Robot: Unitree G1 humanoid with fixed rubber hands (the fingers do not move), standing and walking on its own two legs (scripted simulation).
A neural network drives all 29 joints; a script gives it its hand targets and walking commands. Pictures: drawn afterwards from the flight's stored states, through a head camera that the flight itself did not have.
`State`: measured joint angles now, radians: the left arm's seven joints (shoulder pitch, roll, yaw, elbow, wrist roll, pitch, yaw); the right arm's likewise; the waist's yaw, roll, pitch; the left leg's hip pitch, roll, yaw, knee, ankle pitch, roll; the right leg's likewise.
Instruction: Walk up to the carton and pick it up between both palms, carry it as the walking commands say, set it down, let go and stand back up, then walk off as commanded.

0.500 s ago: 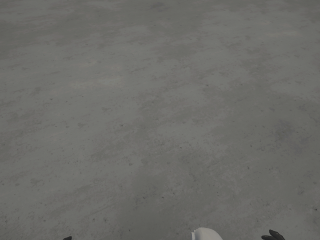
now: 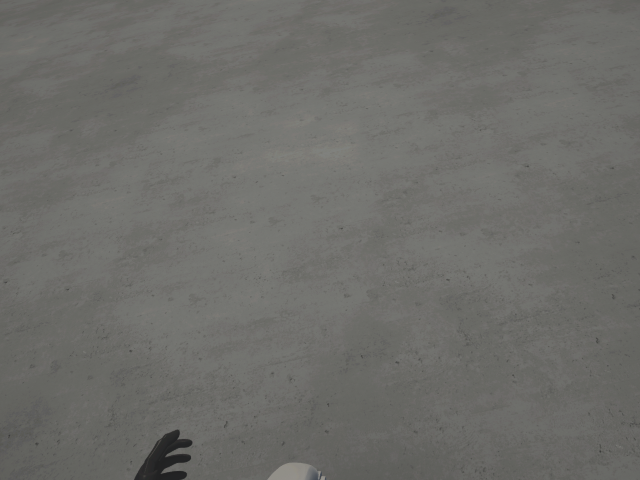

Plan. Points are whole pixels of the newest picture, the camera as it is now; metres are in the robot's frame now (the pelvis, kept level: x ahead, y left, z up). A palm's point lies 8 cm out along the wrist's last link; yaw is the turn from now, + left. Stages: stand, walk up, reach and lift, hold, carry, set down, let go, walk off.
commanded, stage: walk off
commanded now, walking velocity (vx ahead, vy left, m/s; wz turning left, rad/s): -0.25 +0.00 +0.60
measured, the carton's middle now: out of the picture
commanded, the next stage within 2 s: none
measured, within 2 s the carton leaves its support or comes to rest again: neither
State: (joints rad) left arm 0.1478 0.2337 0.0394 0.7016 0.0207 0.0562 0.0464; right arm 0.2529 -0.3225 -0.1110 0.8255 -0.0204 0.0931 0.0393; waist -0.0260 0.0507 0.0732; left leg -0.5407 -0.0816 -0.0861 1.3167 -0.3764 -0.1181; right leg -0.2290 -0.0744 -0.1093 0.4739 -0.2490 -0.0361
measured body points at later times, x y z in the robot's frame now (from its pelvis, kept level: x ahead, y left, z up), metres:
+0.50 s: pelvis -0.16 +0.03 +0.00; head -0.12 +0.07 +0.44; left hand -0.16 +0.32 -0.14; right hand +0.06 -0.21 -0.10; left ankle -0.15 +0.14 -0.75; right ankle -0.14 -0.14 -0.65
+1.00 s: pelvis -0.28 -0.08 +0.00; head -0.22 -0.09 +0.44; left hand -0.29 +0.23 -0.08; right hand -0.07 -0.28 -0.15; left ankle -0.43 +0.01 -0.64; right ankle -0.21 -0.15 -0.75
